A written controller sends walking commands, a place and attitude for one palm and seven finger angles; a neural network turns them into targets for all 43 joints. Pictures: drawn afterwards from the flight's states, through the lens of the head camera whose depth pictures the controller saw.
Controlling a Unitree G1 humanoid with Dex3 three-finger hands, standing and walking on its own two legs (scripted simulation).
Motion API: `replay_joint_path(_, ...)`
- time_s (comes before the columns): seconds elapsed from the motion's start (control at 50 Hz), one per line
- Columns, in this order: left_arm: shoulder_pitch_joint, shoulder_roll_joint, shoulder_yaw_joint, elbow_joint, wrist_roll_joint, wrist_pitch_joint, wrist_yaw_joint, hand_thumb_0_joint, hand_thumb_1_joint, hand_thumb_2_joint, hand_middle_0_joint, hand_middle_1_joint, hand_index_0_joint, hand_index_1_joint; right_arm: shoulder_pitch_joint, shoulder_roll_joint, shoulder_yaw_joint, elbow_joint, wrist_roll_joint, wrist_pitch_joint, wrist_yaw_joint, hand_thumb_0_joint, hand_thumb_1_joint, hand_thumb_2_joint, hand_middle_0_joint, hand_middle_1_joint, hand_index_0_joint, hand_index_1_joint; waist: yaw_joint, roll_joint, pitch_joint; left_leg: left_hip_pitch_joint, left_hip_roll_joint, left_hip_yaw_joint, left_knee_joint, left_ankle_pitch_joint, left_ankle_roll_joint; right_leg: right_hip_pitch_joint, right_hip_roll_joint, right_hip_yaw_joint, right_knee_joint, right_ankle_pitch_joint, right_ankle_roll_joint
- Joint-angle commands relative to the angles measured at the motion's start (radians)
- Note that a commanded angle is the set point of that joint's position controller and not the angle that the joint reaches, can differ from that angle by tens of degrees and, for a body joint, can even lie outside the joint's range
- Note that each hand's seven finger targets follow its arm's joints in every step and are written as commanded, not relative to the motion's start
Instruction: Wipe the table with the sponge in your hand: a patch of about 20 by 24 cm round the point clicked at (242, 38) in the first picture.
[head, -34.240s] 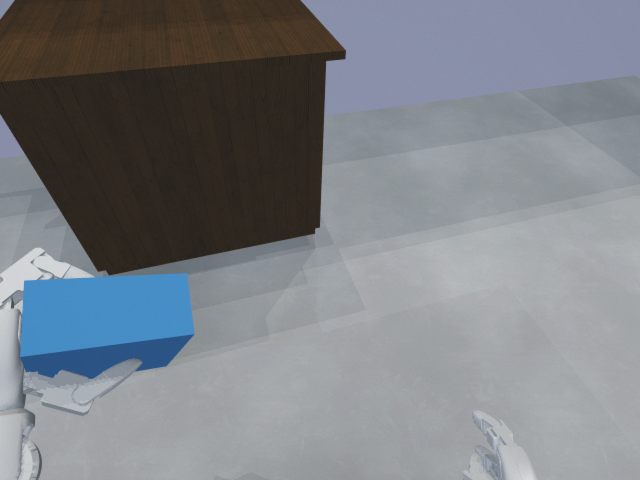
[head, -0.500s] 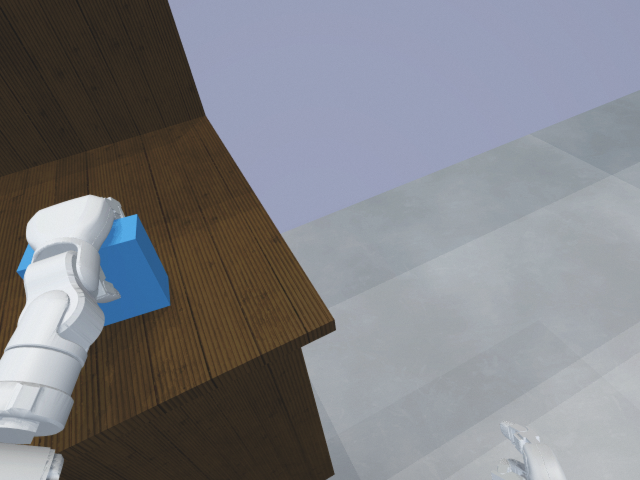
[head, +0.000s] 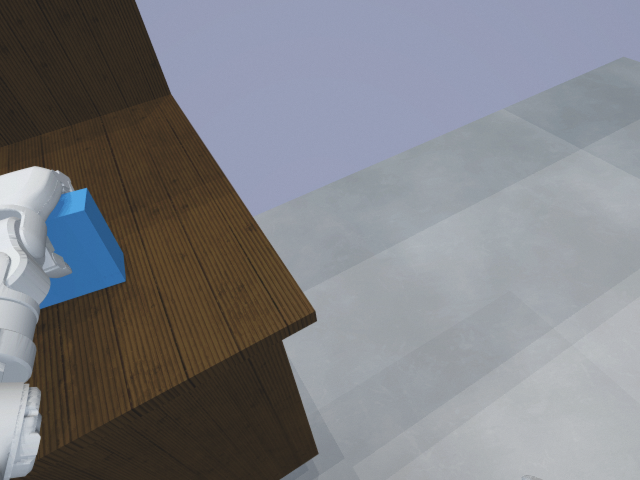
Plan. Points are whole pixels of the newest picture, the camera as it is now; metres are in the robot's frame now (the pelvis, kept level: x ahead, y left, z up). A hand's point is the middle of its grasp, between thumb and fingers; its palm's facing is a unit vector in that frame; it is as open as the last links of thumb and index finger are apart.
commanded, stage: wipe forward along the middle lane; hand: left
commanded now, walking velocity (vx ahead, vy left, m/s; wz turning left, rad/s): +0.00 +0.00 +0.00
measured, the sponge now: (61, 263) +0.36 +0.36 +0.11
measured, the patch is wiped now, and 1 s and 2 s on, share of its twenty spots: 0.95 0.95 0.95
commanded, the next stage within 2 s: slide back across to the first lane in 0.02 s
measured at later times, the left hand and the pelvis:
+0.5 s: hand (11, 231) +0.37 +0.41 +0.16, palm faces -0.01 -0.03 -1.00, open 9.9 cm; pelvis +0.02 +0.03 +0.00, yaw -1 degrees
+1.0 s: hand out of the picture +0.34 +0.45 +0.15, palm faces +0.03 -0.02 -1.00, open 10.0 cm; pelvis +0.04 +0.08 +0.01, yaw +0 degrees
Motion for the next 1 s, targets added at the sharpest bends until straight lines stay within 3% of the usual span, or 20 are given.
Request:
replay_joint_path(0.0, -0.238, 0.365, 0.064, -0.001, 0.078, 0.012, 0.040, 0.000, 0.100, 1.300, -1.200, -1.600, -1.200, -1.600, -0.060, -0.124, -0.047, -0.127, -0.001, -0.032, -0.004, 0.000, -0.900, -0.900, 0.200, 0.300, 0.200, 0.300, 0.010, -0.132, -0.165, -0.069, -0.077, 0.075, -0.025, 0.065, 0.042, 0.174, -0.080, 0.125, -0.122, 0.285, 0.073)
replay_joint_path(0.1, -0.208, 0.317, 0.047, -0.031, 0.066, -0.009, 0.044, 0.000, 0.100, 1.300, -1.200, -1.600, -1.200, -1.600, -0.062, -0.118, -0.050, -0.144, 0.002, -0.024, 0.005, 0.000, -0.900, -0.900, 0.200, 0.300, 0.200, 0.300, 0.013, -0.111, -0.166, -0.048, -0.075, 0.073, -0.029, 0.090, 0.046, 0.165, -0.070, 0.102, -0.118, 0.298, 0.062)
replay_joint_path(0.14, -0.189, 0.377, 0.107, -0.072, 0.056, -0.012, 0.052, 0.000, 0.100, 1.300, -1.200, -1.600, -1.200, -1.600, -0.069, -0.121, -0.053, -0.150, 0.000, -0.014, 0.005, 0.000, -0.900, -0.900, 0.200, 0.300, 0.200, 0.300, 0.028, -0.122, -0.201, -0.039, -0.075, 0.071, -0.034, 0.097, 0.045, 0.200, -0.070, 0.110, -0.113, 0.306, 0.063)
replay_joint_path(0.18, -0.184, 0.348, 0.089, -0.089, 0.047, -0.010, 0.064, 0.000, 0.100, 1.300, -1.200, -1.600, -1.200, -1.600, -0.083, -0.114, -0.050, -0.158, 0.002, -0.013, 0.004, 0.000, -0.900, -0.900, 0.200, 0.300, 0.200, 0.300, 0.025, -0.108, -0.161, -0.031, -0.077, 0.077, -0.043, 0.092, 0.048, 0.181, -0.066, 0.095, -0.123, 0.269, 0.062)
replay_joint_path(0.24, -0.180, 0.399, 0.138, -0.158, 0.040, 0.003, 0.076, 0.000, 0.100, 1.300, -1.200, -1.600, -1.200, -1.600, -0.105, -0.116, -0.051, -0.163, -0.001, -0.010, 0.006, 0.000, -0.900, -0.900, 0.200, 0.300, 0.200, 0.300, 0.042, -0.095, -0.192, -0.003, -0.079, 0.073, -0.055, 0.114, 0.047, 0.215, -0.063, 0.097, -0.121, 0.275, 0.057)
replay_joint_path(0.28, -0.166, 0.394, 0.130, -0.145, 0.033, 0.022, 0.078, 0.000, 0.100, 1.300, -1.200, -1.600, -1.200, -1.600, -0.114, -0.115, -0.048, -0.160, 0.001, -0.010, 0.004, 0.000, -0.900, -0.900, 0.200, 0.300, 0.200, 0.300, 0.035, -0.118, -0.154, -0.007, -0.078, 0.080, -0.058, 0.103, 0.047, 0.212, -0.064, 0.094, -0.130, 0.265, 0.064)
replay_joint_path(0.34, -0.157, 0.446, 0.173, -0.219, 0.030, 0.041, 0.071, 0.000, 0.100, 1.300, -1.200, -1.600, -1.200, -1.600, -0.142, -0.115, -0.048, -0.167, -0.003, -0.008, 0.006, 0.000, -0.900, -0.900, 0.200, 0.300, 0.200, 0.300, 0.055, -0.068, -0.200, 0.029, -0.080, 0.077, -0.067, 0.149, 0.044, 0.259, -0.066, 0.098, -0.121, 0.309, 0.057)
replay_joint_path(0.4, -0.136, 0.428, 0.151, -0.225, 0.031, 0.067, 0.052, 0.000, 0.100, 1.300, -1.200, -1.600, -1.200, -1.600, -0.157, -0.114, -0.043, -0.169, -0.002, -0.005, 0.005, 0.000, -0.900, -0.900, 0.200, 0.300, 0.200, 0.300, 0.044, -0.072, -0.154, 0.036, -0.079, 0.083, -0.075, 0.149, 0.043, 0.244, -0.062, 0.084, -0.132, 0.294, 0.058)
replay_joint_path(0.44, -0.166, 0.449, 0.167, -0.299, 0.025, 0.066, 0.033, 0.000, 0.100, 1.300, -1.200, -1.600, -1.200, -1.600, -0.170, -0.114, -0.043, -0.181, -0.002, -0.008, 0.003, 0.000, -0.900, -0.900, 0.200, 0.300, 0.200, 0.300, 0.046, -0.041, -0.183, 0.071, -0.079, 0.077, -0.082, 0.182, 0.044, 0.258, -0.060, 0.078, -0.132, 0.313, 0.051)
replay_joint_path(0.48, -0.159, 0.422, 0.145, -0.314, 0.030, 0.071, 0.020, 0.000, 0.100, 1.300, -1.200, -1.600, -1.200, -1.600, -0.169, -0.111, -0.043, -0.181, -0.003, -0.012, 0.001, 0.000, -0.900, -0.900, 0.200, 0.300, 0.200, 0.300, 0.037, -0.026, -0.170, 0.095, -0.079, 0.080, -0.079, 0.208, 0.045, 0.246, -0.056, 0.062, -0.135, 0.329, 0.048)
replay_joint_path(0.56, -0.113, 0.435, 0.185, -0.433, 0.008, 0.057, 0.000, 0.000, 0.100, 1.300, -1.200, -1.600, -1.200, -1.600, -0.175, -0.106, -0.047, -0.198, -0.008, -0.020, 0.002, 0.000, -0.900, -0.900, 0.200, 0.300, 0.200, 0.300, 0.049, -0.006, -0.220, 0.152, -0.080, 0.071, -0.074, 0.303, 0.047, 0.280, -0.055, 0.046, -0.120, 0.412, 0.040)
replay_joint_path(0.6, -0.066, 0.395, 0.175, -0.483, -0.012, 0.058, -0.007, 0.000, 0.100, 1.300, -1.200, -1.600, -1.200, -1.600, -0.179, -0.102, -0.051, -0.206, -0.008, -0.023, 0.006, 0.000, -0.900, -0.900, 0.200, 0.300, 0.200, 0.300, 0.049, -0.020, -0.213, 0.173, -0.078, 0.068, -0.070, 0.345, 0.046, 0.273, -0.051, 0.033, -0.121, 0.447, 0.040)
replay_joint_path(0.62, -0.043, 0.412, 0.200, -0.497, -0.019, 0.059, -0.007, 0.000, 0.100, 1.300, -1.200, -1.600, -1.200, -1.600, -0.178, -0.105, -0.052, -0.206, -0.009, -0.023, 0.008, 0.000, -0.900, -0.900, 0.200, 0.300, 0.200, 0.300, 0.054, -0.032, -0.211, 0.176, -0.076, 0.063, -0.072, 0.362, 0.044, 0.274, -0.050, 0.027, -0.119, 0.453, 0.038)
replay_joint_path(0.66, -0.029, 0.395, 0.195, -0.551, -0.022, 0.064, -0.007, 0.000, 0.100, 1.300, -1.200, -1.600, -1.200, -1.600, -0.187, -0.101, -0.050, -0.208, -0.010, -0.026, 0.011, 0.000, -0.900, -0.900, 0.200, 0.300, 0.200, 0.300, 0.055, 0.018, -0.219, 0.213, -0.070, 0.052, -0.077, 0.422, 0.039, 0.253, -0.046, 0.015, -0.119, 0.432, 0.032)
replay_joint_path(0.68, -0.041, 0.368, 0.174, -0.565, -0.021, 0.070, -0.005, 0.000, 0.100, 1.300, -1.200, -1.600, -1.200, -1.600, -0.185, -0.102, -0.049, -0.204, -0.010, -0.028, 0.014, 0.000, -0.900, -0.900, 0.200, 0.300, 0.200, 0.300, 0.048, 0.022, -0.208, 0.223, -0.067, 0.048, -0.076, 0.444, 0.036, 0.232, -0.042, 0.008, -0.125, 0.428, 0.031)
replay_joint_path(0.78, -0.027, 0.360, 0.176, -0.619, -0.012, 0.118, 0.008, 0.000, 0.100, 1.300, -1.200, -1.600, -1.200, -1.600, -0.195, -0.104, -0.046, -0.199, -0.016, -0.034, 0.024, 0.000, -0.900, -0.900, 0.200, 0.300, 0.200, 0.300, 0.057, 0.033, -0.225, 0.257, -0.057, 0.028, -0.084, 0.528, 0.022, 0.224, -0.037, -0.005, -0.133, 0.401, 0.025)
replay_joint_path(0.84, -0.007, 0.363, 0.188, -0.667, -0.009, 0.143, 0.006, 0.000, 0.100, 1.300, -1.200, -1.600, -1.200, -1.600, -0.212, -0.104, -0.040, -0.205, -0.019, -0.036, 0.029, 0.000, -0.900, -0.900, 0.200, 0.300, 0.200, 0.300, 0.074, 0.051, -0.270, 0.282, -0.051, 0.017, -0.090, 0.589, 0.010, 0.244, -0.037, -0.005, -0.133, 0.398, 0.019)
replay_joint_path(0.86, 0.023, 0.309, 0.151, -0.669, -0.017, 0.152, 0.004, 0.000, 0.100, 1.300, -1.200, -1.600, -1.200, -1.600, -0.212, -0.094, -0.041, -0.208, -0.019, -0.041, 0.032, 0.000, -0.900, -0.900, 0.200, 0.300, 0.200, 0.300, 0.067, 0.038, -0.257, 0.291, -0.048, 0.013, -0.086, 0.602, 0.008, 0.233, -0.037, -0.012, -0.131, 0.394, 0.023)
replay_joint_path(0.94, 0.134, 0.261, 0.146, -0.802, -0.040, 0.182, -0.003, 0.000, 0.100, 1.300, -1.200, -1.600, -1.200, -1.600, -0.243, -0.087, -0.036, -0.232, -0.021, -0.044, 0.047, 0.000, -0.900, -0.900, 0.200, 0.300, 0.200, 0.300, 0.082, 0.028, -0.297, 0.322, -0.037, 0.001, -0.086, 0.668, 0.000, 0.247, -0.035, -0.013, -0.133, 0.403, 0.026)
replay_joint_path(0.98, 0.216, 0.226, 0.138, -0.829, -0.059, 0.201, 0.001, 0.000, 0.100, 1.300, -1.200, -1.600, -1.200, -1.600, -0.246, -0.079, -0.039, -0.235, -0.022, -0.049, 0.053, 0.000, -0.900, -0.900, 0.200, 0.300, 0.200, 0.300, 0.085, 0.007, -0.263, 0.317, -0.031, -0.001, -0.089, 0.650, -0.001, 0.236, -0.035, -0.017, -0.138, 0.384, 0.033)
